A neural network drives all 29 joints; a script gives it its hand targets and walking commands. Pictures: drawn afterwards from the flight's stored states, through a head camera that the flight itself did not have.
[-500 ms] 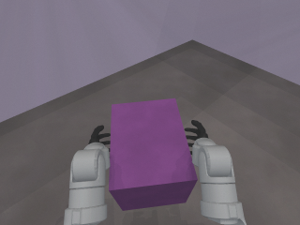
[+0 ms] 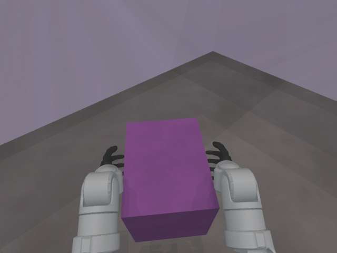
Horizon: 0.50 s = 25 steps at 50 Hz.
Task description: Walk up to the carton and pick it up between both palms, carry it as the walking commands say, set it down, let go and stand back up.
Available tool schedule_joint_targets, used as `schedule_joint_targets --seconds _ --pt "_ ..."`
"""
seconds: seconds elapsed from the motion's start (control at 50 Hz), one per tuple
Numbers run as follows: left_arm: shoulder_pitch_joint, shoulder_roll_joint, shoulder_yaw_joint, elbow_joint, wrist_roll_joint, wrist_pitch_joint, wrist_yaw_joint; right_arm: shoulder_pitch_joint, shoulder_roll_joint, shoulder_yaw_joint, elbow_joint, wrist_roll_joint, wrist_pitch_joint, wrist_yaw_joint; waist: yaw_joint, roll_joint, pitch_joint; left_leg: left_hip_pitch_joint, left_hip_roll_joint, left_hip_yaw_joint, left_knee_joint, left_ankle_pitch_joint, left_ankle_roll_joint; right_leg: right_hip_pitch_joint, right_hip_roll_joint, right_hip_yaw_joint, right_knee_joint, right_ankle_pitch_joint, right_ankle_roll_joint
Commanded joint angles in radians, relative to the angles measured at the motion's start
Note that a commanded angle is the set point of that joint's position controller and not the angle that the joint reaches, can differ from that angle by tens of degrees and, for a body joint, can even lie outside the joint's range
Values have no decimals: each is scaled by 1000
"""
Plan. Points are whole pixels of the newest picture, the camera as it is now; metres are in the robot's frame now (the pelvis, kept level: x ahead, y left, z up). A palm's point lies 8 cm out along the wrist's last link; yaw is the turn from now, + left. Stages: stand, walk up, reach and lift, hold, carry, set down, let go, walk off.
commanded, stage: carry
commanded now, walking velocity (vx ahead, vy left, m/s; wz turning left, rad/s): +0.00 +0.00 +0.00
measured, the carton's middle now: (166, 179) +0.33 +0.01 -0.01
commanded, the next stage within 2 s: hold in 0.68 s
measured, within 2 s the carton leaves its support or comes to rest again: neither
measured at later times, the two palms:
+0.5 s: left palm (109, 177) +0.28 +0.14 +0.07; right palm (228, 173) +0.29 -0.13 +0.08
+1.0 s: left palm (107, 186) +0.27 +0.15 +0.06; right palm (227, 180) +0.28 -0.13 +0.06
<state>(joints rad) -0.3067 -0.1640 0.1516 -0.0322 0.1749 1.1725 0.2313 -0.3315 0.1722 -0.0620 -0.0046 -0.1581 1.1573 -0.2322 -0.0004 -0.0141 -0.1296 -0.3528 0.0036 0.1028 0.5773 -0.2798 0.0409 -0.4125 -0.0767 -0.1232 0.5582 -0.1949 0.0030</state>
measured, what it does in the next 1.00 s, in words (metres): stands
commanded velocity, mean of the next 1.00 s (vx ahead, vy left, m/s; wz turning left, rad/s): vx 0.00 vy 0.00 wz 0.00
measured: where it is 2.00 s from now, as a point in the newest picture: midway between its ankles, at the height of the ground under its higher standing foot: outside the picture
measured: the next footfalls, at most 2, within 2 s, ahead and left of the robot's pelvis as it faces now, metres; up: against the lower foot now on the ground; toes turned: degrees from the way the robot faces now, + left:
none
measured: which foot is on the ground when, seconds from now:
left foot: down 0.00-1.00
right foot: down 0.00-1.00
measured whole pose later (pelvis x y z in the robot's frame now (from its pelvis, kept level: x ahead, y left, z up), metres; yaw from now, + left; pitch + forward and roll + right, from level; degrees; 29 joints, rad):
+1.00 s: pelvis +0.00 -0.01 +0.00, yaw +5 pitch -7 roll +0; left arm -0.22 -0.14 0.16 0.26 0.19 0.74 0.09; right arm -0.22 0.14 -0.11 0.21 -0.26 0.79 -0.06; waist -0.02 0.04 -0.03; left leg -0.13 -0.02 0.02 0.52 -0.26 0.03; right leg -0.17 -0.02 -0.03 0.51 -0.22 0.00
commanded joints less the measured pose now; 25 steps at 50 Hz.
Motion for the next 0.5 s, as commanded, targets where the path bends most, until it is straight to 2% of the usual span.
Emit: schedule_joint_targets --seconds 0.0,0.02,0.04,0.06,0.08,0.1,0.12,0.14,0.16,0.18,0.2,0.22,0.24,0.26,0.28,0.3,0.32,0.34,0.36,0.38,0.4,0.42,0.44,0.46,0.48 --pt "-534 -983 -476 33 -298 -79 -363 -457 974 399 80 284 -72 370 1 42 -335 137 151 -120 -67 367 14 173 -71 68 -29 143 -8" --pt "-567 -1031 -615 -77 -405 -52 -365 -481 1011 518 -70 370 -49 356 -4 27 -314 86 148 -132 -71 286 7 196 -73 77 -42 153 -8" --pt "-531 -995 -560 -23 -352 -71 -363 -430 990 481 12 333 -60 361 2 70 -289 72 142 -124 -86 257 16 185 -88 88 -40 141 -6" --pt "-622 -1031 -692 -260 -471 -56 -365 -482 1036 616 -234 452 -51 364 2 38 -276 45 140 -129 -114 88 25 178 -75 91 -72 55 -6" --pt "-607 -1027 -672 -220 -449 -44 -364 -474 1046 593 -160 437 -31 373 0 55 -254 48 144 -138 -127 68 28 165 -71 93 -79 12 -10" --pt "-578 -1058 -688 -199 -461 -33 -366 -531 1021 599 -253 447 -33 370 3 58 -261 11 135 -140 -128 -1 20 163 -81 108 -83 -10 -6" --pt "-567 -1006 -532 54 -337 -71 -373 -481 985 447 40 297 -66 372 0 -31 -235 12 130 -126 -120 -4 19 159 -84 94 -93 -15 1" --pt "-495 -990 -518 102 -325 -76 -374 -438 963 441 56 290 -76 364 -1 -28 -266 34 125 -136 -116 33 13 160 -85 109 -87 9 -15" --pt "-549 -977 -513 70 -320 -102 -372 -433 975 439 90 283 -93 367 0 -27 -244 26 116 -125 -110 48 6 154 -83 99 -86 23 -8" --pt "-585 -1027 -700 -281 -492 -72 -371 -534 1047 657 -261 497 -60 363 1 -7 -293 59 123 -132 -110 23 18 152 -96 118 -96 41 -11" --pt "-663 -1026 -636 -235 -465 -91 -372 -552 1051 592 -194 442 -75 368 -1 -78 -292 54 124 -124 -108 52 17 178 -91 103 -107 36 -6" --pt "-647 -1044 -587 -86 -406 -96 -374 -557 1023 514 -113 380 -94 373 2 35 -205 14 107 -124 -123 -1 6 107 -98 140 -127 -43 -10" --pt "-627 -1032 -579 -82 -394 -88 -367 -560 1018 508 -93 382 -83 365 -3 -23 -247 29 117 -139 -116 -24 8 145 -94 120 -122 -71 -10" --pt "-503 -970 -442 171 -279 -121 -370 -454 957 388 158 269 -114 364 2 19 -250 18 123 -139 -130 -43 25 146 -83 117 -115 -55 -15" --pt "-583 -1030 -655 -180 -440 -93 -366 -528 1035 585 -193 441 -90 361 4 34 -244 -19 120 -135 -143 -49 13 163 -87 113 -114 -63 -14" --pt "-578 -995 -589 -98 -397 -97 -365 -479 1009 537 -93 386 -93 357 3 6 -255 10 130 -155 -142 -10 21 181 -76 96 -105 -26 -15" --pt "-601 -1061 -701 -248 -482 -73 -363 -542 1041 623 -281 480 -69 367 7 97 -227 -1 113 -119 -147 44 0 163 -88 101 -100 28 -1" --pt "-573 -986 -528 11 -345 -111 -369 -474 1000 455 38 332 -102 368 6 26 -266 25 132 -145 -137 17 13 169 -82 108 -81 -13 -12" --pt "-643 -1034 -587 -109 -396 -121 -359 -582 1023 501 -90 395 -111 371 2 73 -294 65 137 -140 -137 95 15 168 -73 95 -68 42 -7" --pt "-598 -997 -586 -128 -384 -111 -350 -492 1004 495 -53 378 -97 365 -2 77 -322 102 142 -149 -110 181 15 147 -70 99 -57 72 -9" --pt "-611 -1008 -600 -157 -395 -130 -354 -482 990 498 -95 363 -115 368 0 84 -334 119 144 -128 -107 204 17 157 -76 100 -61 77 -9" --pt "-640 -1038 -706 -308 -478 -103 -352 -515 1028 577 -245 451 -94 361 3 104 -333 89 143 -147 -109 233 17 169 -75 104 -54 86 -6" --pt "-533 -987 -573 -92 -371 -115 -353 -458 995 492 -55 368 -103 364 6 35 -325 114 161 -147 -86 346 18 196 -79 86 -44 127 -9" --pt "-525 -1001 -628 -142 -409 -97 -356 -418 1011 535 -100 392 -90 364 4 31 -313 73 155 -133 -79 243 14 199 -77 102 -74 105 -6" --pt "-502 -975 -522 30 -323 -118 -360 -420 973 444 51 304 -114 362 1 -24 -326 74 145 -132 -71 240 20 213 -83 97 -69 170 -5"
